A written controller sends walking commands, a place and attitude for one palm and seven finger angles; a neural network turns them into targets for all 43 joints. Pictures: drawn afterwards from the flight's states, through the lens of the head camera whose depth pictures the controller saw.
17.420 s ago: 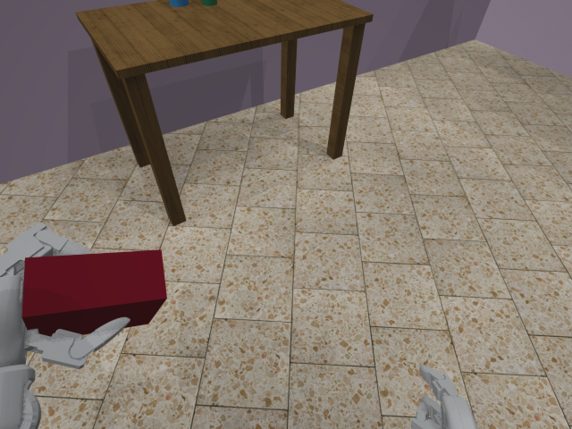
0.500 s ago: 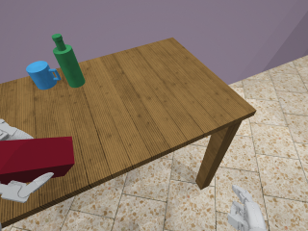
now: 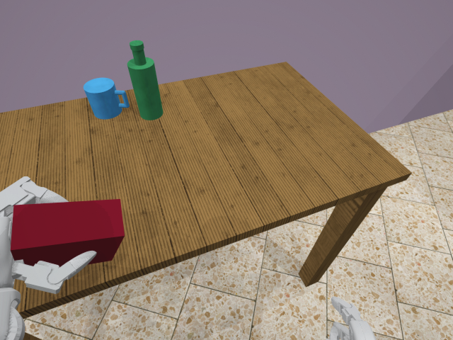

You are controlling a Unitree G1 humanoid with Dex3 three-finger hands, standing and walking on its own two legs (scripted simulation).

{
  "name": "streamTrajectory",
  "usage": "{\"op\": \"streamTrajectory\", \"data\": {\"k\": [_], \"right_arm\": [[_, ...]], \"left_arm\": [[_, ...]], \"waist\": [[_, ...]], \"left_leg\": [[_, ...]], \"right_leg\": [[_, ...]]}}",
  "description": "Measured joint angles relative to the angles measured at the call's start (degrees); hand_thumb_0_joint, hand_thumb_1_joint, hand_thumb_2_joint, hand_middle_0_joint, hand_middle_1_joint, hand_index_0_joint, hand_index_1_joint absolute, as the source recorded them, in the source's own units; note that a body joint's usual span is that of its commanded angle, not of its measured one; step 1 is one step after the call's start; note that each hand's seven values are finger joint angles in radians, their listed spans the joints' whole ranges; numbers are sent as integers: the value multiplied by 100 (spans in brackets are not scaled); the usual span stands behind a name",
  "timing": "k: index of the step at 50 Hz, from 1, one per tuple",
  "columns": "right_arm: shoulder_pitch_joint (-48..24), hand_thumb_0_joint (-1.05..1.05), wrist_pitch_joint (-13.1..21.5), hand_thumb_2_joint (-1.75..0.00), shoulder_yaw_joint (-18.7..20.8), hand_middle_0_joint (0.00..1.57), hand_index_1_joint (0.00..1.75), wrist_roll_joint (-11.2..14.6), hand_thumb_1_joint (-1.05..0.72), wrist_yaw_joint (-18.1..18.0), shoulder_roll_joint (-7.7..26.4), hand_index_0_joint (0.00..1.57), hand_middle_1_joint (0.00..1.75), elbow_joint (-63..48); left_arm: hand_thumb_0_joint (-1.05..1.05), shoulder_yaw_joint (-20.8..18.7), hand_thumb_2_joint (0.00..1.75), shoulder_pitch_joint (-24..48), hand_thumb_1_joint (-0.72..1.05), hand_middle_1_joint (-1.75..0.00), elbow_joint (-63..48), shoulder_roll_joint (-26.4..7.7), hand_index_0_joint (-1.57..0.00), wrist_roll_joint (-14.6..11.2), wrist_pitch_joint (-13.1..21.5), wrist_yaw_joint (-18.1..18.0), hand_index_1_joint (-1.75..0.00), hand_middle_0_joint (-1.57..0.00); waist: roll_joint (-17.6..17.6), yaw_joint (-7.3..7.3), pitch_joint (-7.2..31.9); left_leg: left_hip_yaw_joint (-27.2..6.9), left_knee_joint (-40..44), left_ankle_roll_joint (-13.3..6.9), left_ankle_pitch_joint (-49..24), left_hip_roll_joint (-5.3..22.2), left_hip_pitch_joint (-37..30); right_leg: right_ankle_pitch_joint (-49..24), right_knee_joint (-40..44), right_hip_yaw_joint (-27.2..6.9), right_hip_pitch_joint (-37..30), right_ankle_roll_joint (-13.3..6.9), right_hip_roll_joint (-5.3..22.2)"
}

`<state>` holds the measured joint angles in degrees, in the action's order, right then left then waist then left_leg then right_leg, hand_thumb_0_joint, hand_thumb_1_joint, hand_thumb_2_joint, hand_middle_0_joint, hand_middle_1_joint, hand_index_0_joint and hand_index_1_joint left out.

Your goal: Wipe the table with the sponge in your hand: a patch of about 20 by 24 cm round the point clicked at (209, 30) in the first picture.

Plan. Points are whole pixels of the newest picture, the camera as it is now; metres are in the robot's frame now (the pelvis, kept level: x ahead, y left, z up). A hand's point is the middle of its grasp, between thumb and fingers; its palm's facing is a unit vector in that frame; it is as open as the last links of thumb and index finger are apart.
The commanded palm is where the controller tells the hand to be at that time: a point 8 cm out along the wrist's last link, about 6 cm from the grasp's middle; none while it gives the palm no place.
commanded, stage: come to a stop and stand still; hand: left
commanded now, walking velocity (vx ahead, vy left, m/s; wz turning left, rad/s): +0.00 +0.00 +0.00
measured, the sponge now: (86, 235) +0.22 +0.22 +0.13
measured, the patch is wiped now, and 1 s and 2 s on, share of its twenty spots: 0.00 0.00 0.00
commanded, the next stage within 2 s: look again from close up in 1.16 s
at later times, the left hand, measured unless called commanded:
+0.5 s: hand (56, 215) +0.24 +0.26 +0.15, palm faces +0.38 -0.83 -0.40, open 9.6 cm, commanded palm +0.18 +0.30 +0.17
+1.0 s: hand (99, 216) +0.24 +0.20 +0.15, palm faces +0.38 -0.84 -0.38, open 9.6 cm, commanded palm +0.18 +0.24 +0.17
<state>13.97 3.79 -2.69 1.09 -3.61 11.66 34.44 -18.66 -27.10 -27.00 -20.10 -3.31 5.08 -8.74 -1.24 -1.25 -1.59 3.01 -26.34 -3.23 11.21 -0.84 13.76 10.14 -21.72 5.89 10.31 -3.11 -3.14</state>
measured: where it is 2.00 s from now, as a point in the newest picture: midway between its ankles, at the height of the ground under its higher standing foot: outside the picture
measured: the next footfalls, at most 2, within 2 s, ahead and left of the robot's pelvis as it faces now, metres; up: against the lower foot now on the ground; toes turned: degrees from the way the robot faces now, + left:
none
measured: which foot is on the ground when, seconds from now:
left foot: down 0.00-1.00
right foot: down 0.00-1.00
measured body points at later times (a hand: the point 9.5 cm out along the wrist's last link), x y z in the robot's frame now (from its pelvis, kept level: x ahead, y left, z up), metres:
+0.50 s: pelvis +0.03 +0.02 +0.00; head +0.05 +0.02 +0.45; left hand +0.21 +0.30 +0.18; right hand +0.20 -0.20 -0.08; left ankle +0.04 +0.08 -0.74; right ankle +0.02 -0.08 -0.74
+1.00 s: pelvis +0.03 -0.04 +0.00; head +0.05 -0.04 +0.45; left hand +0.21 +0.25 +0.17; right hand +0.20 -0.27 -0.09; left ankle +0.04 +0.08 -0.74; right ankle +0.02 -0.08 -0.74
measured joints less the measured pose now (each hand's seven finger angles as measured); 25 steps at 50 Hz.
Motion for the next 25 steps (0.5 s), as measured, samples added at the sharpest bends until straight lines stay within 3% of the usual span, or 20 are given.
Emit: {"op": "streamTrajectory", "data": {"k": [6, 14, 25], "right_arm": [[-36, 1, 163, -90, -39, 20, 30, -54, -90, -13, -104, 20, 30, -53], [-181, 1, 212, -90, 24, 20, 30, -85, -90, 25, -136, 20, 30, -229], [-273, 1, 160, -90, 103, 20, 30, -80, -90, 36, -74, 20, 30, -141]], "left_arm": [[-1, 94, 102, 220, -46, -134, -145, 15, -80, 93, 24, 10, -134, -81], [-1, -95, 102, -41, -46, -134, -356, -202, -80, 58, 208, 75, -134, -81], [-1, 17, 102, -67, -46, -134, -297, -75, -80, 31, 66, 54, -134, -81]], "waist": [[170, 19, -121], [174, 101, -143], [206, 5, -214]], "left_leg": [[37, 317, -111, -149, -184, -137], [104, 538, -137, -184, -302, -189], [54, 585, -88, -125, -376, -327]], "right_leg": [[-3, 15, -36, -8, 109, 176], [47, 26, -117, 46, 199, 289], [302, -212, -79, 19, 160, 366]]}}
